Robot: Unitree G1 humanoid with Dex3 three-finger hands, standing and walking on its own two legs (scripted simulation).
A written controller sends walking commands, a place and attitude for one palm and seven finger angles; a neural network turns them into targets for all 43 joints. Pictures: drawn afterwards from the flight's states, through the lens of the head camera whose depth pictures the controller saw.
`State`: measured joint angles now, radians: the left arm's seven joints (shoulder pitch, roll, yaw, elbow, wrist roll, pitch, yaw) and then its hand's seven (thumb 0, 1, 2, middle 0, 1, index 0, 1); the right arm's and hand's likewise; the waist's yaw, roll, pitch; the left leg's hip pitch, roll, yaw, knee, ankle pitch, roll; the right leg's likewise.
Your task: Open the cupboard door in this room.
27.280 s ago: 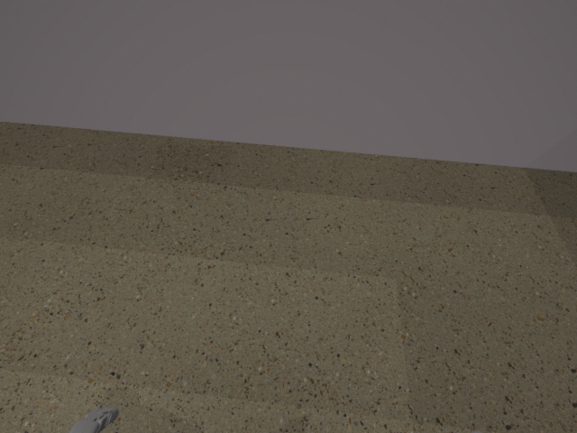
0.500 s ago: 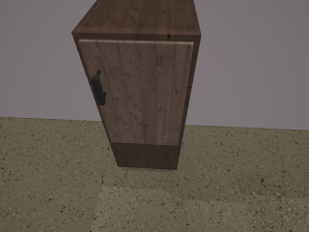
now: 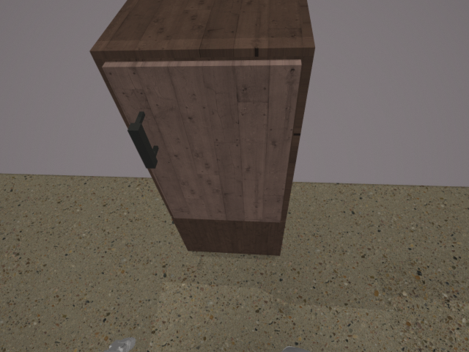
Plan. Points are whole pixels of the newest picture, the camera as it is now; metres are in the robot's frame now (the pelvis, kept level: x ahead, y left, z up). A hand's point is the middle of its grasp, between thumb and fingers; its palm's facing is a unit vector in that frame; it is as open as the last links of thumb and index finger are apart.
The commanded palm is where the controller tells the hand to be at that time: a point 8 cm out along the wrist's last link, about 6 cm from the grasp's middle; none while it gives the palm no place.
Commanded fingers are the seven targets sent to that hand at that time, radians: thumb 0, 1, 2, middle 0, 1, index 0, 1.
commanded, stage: come to a stop and stand still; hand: left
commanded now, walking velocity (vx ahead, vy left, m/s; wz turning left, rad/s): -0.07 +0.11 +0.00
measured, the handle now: (146, 140) +0.54 +0.23 +0.01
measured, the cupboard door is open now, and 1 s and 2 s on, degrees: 0 0 0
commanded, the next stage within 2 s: look again from close up in 0.62 s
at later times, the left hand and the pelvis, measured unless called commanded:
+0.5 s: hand out of the picture -0.02 +0.21 -0.17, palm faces +0.06 -0.98 -0.18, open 7.4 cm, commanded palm none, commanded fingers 0.00 0.90 0.90 -0.20 -0.30 -0.20 -0.30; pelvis -0.03 +0.03 +0.01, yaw -1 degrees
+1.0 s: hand out of the picture +0.02 +0.23 -0.16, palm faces +0.02 -0.97 -0.23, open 7.4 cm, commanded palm none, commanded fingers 0.00 0.90 0.90 -0.20 -0.30 -0.20 -0.30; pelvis -0.03 +0.03 +0.00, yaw +0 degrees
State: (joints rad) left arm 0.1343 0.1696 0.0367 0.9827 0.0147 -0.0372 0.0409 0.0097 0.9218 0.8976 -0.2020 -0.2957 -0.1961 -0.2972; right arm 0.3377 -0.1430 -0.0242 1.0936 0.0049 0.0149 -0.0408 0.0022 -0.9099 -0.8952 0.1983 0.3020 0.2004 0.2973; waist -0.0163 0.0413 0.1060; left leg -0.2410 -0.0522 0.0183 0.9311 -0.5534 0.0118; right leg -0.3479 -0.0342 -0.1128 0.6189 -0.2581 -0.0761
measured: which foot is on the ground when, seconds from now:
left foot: up 0.00-0.28, down 0.30-1.00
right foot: down 0.00-1.00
